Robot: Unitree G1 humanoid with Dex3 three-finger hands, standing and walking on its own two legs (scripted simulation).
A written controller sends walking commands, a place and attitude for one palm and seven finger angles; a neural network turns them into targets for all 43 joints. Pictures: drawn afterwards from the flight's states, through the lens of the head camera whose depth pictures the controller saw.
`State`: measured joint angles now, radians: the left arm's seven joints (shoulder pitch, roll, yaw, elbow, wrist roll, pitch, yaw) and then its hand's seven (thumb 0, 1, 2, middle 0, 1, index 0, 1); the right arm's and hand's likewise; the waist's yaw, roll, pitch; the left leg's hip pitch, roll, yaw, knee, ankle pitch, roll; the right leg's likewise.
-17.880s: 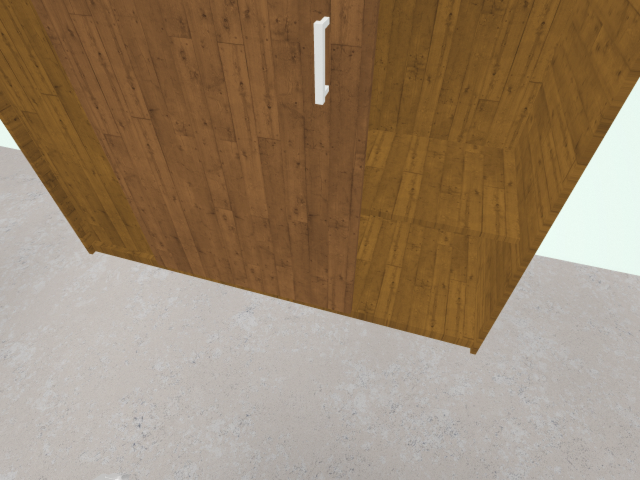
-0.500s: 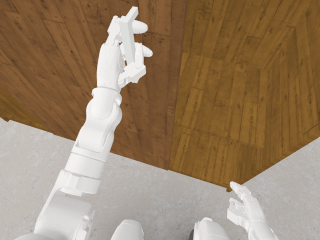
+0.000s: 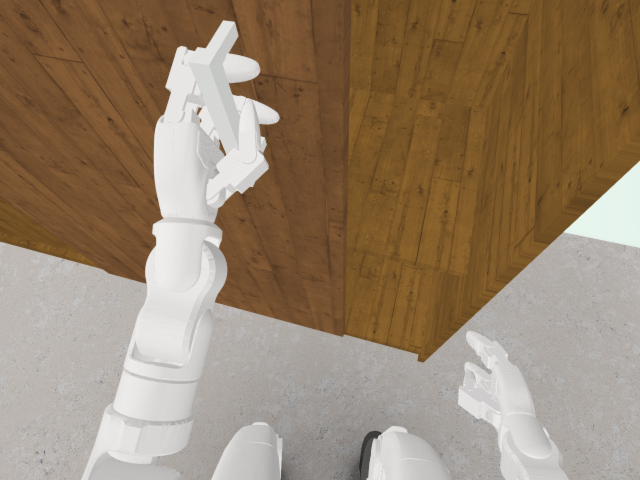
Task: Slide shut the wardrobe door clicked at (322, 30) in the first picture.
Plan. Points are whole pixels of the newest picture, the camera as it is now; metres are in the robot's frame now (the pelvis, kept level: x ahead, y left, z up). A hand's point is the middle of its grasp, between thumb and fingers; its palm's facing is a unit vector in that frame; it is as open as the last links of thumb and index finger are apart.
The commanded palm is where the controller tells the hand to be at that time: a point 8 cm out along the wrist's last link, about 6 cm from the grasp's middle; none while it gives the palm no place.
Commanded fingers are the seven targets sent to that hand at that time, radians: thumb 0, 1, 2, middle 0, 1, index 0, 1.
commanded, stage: step sideways, sliding the door along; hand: left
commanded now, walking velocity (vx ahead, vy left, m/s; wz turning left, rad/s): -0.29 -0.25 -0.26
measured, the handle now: (237, 114) +0.41 +0.13 +0.19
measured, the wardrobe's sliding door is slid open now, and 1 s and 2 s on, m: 0.23 0.00 0.00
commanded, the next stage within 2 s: stop walking and hold the door there in 1.28 s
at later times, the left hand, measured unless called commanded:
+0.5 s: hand (451, 206) +0.33 -0.06 +0.18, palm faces -0.16 -0.98 -0.12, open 6.0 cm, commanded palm +0.32 -0.04 +0.19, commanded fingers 0.00 0.90 0.90 -0.45 -1.40 -0.45 -1.40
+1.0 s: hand (537, 216) +0.33 -0.13 +0.19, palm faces +0.06 -1.00 -0.06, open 6.0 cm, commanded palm +0.29 -0.14 +0.19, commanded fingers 0.00 0.90 0.90 -0.45 -1.40 -0.45 -1.40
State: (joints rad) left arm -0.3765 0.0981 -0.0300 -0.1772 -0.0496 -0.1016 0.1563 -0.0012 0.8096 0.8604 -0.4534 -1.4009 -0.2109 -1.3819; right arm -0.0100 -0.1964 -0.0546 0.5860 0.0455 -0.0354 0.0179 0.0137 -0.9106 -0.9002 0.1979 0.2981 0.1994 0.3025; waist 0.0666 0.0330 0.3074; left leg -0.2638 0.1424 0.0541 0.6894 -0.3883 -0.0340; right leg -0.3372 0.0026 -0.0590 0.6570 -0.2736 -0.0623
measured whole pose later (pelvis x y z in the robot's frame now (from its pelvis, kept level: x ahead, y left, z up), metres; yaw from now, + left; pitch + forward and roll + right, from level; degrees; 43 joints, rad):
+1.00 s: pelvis -0.10 -0.22 -0.01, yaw -10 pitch -5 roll -1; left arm -0.63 0.19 0.05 0.33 -0.10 -0.02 0.18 0.01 0.85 0.87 -0.36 -1.40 -0.14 -1.38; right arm 0.18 -0.19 -0.01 0.64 0.07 0.05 0.00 0.01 -0.91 -0.90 0.20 0.30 0.20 0.30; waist 0.12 0.06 0.17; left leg -0.23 0.25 0.06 0.65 -0.31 -0.13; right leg -0.26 -0.03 -0.03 0.64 -0.29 0.00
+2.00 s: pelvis -0.07 -0.30 +0.01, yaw -14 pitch -2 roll +0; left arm -0.25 0.39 0.31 0.24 -0.07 -0.07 0.16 -0.03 0.73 0.82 -0.45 -1.40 -0.23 -1.35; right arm 0.22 -0.25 0.00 0.68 0.04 -0.02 -0.09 0.01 -0.91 -0.90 0.20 0.30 0.20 0.30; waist 0.00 0.00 0.01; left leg -0.15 0.06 0.18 0.47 -0.28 0.01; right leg -0.27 0.00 0.05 0.45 -0.15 0.02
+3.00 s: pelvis -0.04 -0.30 +0.01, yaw -13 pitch -1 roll +0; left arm -0.12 0.32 0.30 0.03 -0.09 -0.05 0.20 -0.03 0.78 0.85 -0.45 -1.40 -0.16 -1.33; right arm 0.16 -0.23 0.01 0.66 0.03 0.00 -0.10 0.01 -0.91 -0.90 0.20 0.30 0.20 0.30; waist 0.02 0.01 0.02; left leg -0.11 0.05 0.18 0.46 -0.32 0.01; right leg -0.23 -0.01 0.04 0.46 -0.20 0.03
